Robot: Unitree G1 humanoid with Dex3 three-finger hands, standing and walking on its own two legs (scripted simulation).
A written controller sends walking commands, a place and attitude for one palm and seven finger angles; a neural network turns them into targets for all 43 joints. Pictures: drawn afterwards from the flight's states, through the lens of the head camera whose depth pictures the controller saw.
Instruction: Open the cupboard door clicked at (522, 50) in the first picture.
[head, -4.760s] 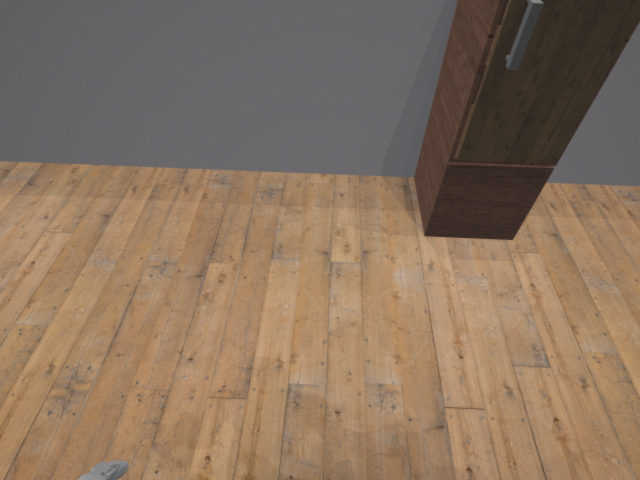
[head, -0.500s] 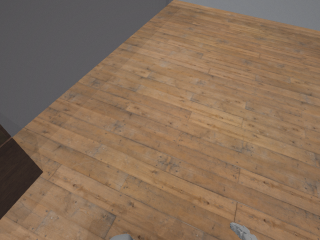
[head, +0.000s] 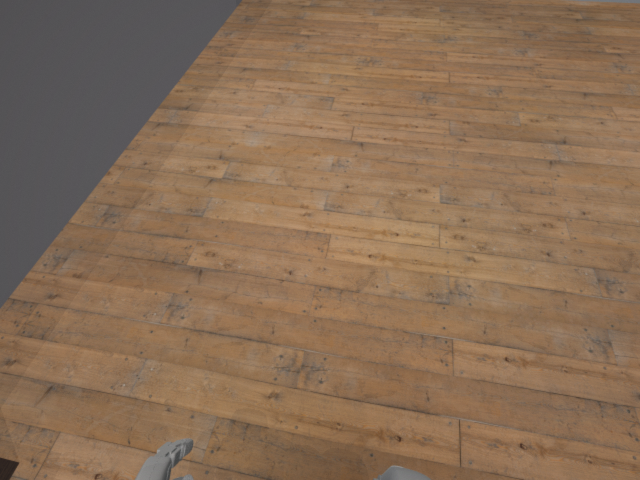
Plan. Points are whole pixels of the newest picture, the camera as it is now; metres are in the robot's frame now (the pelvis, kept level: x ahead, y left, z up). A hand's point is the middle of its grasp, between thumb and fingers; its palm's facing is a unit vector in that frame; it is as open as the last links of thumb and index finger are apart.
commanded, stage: turn to face it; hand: left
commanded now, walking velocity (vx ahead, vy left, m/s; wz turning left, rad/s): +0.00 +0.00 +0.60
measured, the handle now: out of the picture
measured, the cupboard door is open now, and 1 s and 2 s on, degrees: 0 0 0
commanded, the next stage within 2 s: none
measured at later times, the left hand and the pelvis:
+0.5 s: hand out of the picture +0.06 +0.27 -0.16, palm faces +0.32 -0.92 -0.22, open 7.4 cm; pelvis +0.04 +0.04 +0.01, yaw +16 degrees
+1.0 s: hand out of the picture -0.01 +0.18 -0.13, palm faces +0.57 -0.78 -0.27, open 7.4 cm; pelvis +0.04 -0.03 +0.02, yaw +36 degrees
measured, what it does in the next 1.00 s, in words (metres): steps on the spot, turning left: left foot, then right foot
